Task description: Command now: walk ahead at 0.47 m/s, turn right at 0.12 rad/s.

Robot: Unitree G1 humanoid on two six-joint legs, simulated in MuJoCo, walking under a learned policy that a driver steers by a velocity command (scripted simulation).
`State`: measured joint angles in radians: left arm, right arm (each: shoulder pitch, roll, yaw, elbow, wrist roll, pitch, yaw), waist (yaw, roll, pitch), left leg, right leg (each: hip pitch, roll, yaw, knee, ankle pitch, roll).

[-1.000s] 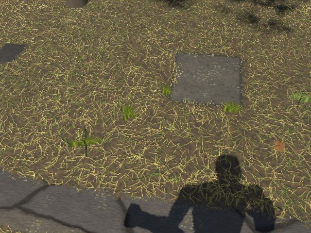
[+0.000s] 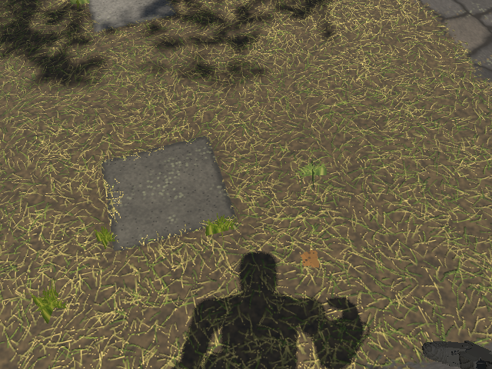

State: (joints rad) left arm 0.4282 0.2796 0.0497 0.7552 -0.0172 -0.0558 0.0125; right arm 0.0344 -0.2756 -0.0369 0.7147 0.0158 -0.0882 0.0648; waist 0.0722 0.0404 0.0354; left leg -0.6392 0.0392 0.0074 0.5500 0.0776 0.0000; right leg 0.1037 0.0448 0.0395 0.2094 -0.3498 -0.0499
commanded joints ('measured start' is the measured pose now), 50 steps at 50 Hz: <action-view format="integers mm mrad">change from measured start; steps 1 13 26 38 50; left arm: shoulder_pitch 7 -76 -439 -199 -135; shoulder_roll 181 98 71 78 174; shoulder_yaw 53 17 1 27 68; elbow -23 -67 -172 -67 25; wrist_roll -5 0 1 31 9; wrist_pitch -5 -17 -41 -60 -36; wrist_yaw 8 -6 -40 -25 2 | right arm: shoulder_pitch -106 168 338 277 -1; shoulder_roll -98 -106 -192 -111 -46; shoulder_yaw -24 -35 -52 -43 -23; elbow -94 14 110 44 -83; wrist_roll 0 -24 12 21 6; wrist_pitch -24 -20 17 40 58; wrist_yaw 7 -37 -58 -62 -16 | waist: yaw -28 -56 -156 -60 -1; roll -139 30 5 -161 -78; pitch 61 -66 37 -62 63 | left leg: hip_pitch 34 463 578 9 -35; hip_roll -15 178 184 86 72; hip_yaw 0 -301 -147 -119 -6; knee -50 -388 -352 626 139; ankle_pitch -40 -219 -108 -351 -74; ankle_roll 44 267 200 11 24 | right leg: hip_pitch -35 -668 -678 -190 -96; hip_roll -286 -174 -120 -316 -328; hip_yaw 95 58 -1 149 -196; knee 5 955 320 -23 -68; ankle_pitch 545 48 374 237 427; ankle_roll -115 30 59 -119 -103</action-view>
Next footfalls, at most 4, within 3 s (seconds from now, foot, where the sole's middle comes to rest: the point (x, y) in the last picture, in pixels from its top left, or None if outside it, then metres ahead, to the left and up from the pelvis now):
0.10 left None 0.25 0.12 -0.77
0.60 right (335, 343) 0.53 -0.13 -0.77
1.14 left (229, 261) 0.76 0.17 -0.77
1.60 right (245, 181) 1.07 0.14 -0.77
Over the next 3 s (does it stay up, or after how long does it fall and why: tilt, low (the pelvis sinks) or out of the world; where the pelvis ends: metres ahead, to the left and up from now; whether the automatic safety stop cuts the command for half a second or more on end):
stays up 1.15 0.44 0.00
